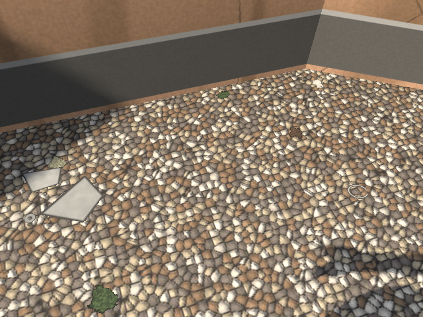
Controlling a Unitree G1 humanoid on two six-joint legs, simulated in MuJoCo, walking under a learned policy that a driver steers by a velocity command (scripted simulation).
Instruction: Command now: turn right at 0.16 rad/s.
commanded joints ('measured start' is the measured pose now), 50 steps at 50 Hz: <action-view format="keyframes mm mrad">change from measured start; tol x32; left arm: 1 -7 12 -4 -57 0 -12 -3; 50 -350 -5 -5 -102 -9 -173 -71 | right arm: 1 -79 -135 -26 -63 3 -1 -7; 50 347 -177 -39 11 30 -38 -33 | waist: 1 14 214 -103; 24 22 -136 -34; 34 -76 376 -59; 50 -91 153 48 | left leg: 1 116 187 -145 -90 456 185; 27 -280 79 9 467 -326 -24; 32 152 -31 158 111 -82 39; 36 281 395 -758 -329 -441 344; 43 276 179 -287 -278 227 194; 50 192 155 -275 -251 241 172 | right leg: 1 41 -65 -70 -169 17 28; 8 363 -189 12 -549 573 -122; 25 252 -411 126 -622 573 -316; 30 184 -367 22 -707 39 -256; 36 -503 -104 -47 234 -59 -94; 50 -251 -61 -119 -423 554 -24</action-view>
